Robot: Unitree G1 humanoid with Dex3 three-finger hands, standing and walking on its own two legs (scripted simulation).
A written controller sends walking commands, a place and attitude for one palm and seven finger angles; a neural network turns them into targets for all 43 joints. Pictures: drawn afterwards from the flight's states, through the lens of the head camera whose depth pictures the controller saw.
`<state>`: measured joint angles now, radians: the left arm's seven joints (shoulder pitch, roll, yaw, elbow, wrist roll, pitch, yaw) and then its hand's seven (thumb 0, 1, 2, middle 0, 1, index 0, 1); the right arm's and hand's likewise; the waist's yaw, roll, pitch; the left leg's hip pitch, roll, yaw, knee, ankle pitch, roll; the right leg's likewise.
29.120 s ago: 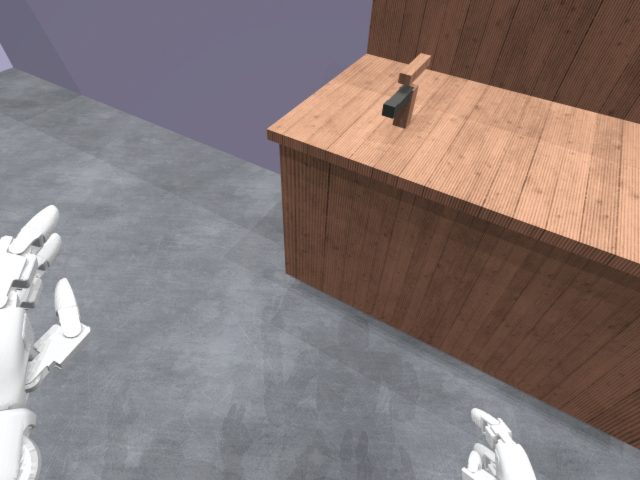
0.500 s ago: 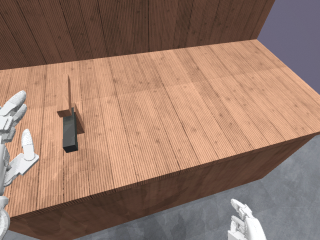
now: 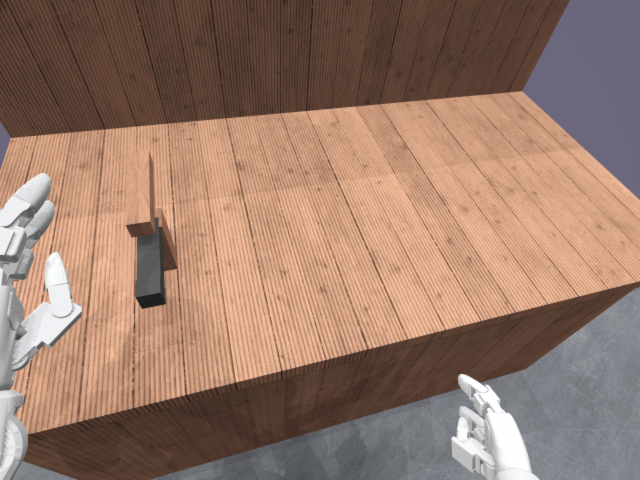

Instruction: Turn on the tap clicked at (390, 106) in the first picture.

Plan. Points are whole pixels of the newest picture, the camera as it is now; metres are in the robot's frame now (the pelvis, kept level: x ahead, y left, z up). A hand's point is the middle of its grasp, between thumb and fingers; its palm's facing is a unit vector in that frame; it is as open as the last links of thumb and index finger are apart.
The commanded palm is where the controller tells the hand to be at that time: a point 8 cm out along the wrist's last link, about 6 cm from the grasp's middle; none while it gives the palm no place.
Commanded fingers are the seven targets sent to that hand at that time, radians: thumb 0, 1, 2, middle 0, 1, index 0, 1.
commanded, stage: look again from close up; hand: left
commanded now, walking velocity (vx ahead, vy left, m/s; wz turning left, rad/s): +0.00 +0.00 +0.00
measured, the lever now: (151, 292) +0.30 +0.25 +0.04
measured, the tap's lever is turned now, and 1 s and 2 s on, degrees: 0 0 0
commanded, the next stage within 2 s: shuffle to correct the standing spot in 0.28 s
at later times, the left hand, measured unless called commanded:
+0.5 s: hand (84, 313) +0.21 +0.24 +0.16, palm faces +0.35 -0.86 -0.38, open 7.4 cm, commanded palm +0.16 +0.27 +0.17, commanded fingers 0.00 0.90 0.90 -0.20 -0.30 -0.20 -0.30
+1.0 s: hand (159, 346) +0.19 +0.17 +0.16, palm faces +0.28 -0.85 -0.44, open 7.4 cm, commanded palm +0.13 +0.21 +0.17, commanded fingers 0.00 0.90 0.90 -0.20 -0.30 -0.20 -0.30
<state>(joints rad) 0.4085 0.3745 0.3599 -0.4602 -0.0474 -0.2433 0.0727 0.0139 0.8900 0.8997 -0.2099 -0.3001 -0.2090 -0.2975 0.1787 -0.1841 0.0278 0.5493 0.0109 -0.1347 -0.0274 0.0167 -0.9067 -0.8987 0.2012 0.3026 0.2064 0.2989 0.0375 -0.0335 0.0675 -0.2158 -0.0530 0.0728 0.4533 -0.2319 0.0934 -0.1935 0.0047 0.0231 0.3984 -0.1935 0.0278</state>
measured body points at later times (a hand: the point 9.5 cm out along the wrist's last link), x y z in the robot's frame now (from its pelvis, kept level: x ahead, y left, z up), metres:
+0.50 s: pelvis +0.00 -0.01 +0.00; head +0.02 +0.02 +0.45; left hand +0.19 +0.28 +0.18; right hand +0.18 -0.23 -0.07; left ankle +0.01 +0.05 -0.74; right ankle +0.01 -0.14 -0.74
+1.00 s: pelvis -0.03 -0.07 -0.01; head +0.03 -0.05 +0.44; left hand +0.17 +0.21 +0.19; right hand +0.15 -0.30 -0.08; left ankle +0.01 +0.05 -0.74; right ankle +0.01 -0.14 -0.74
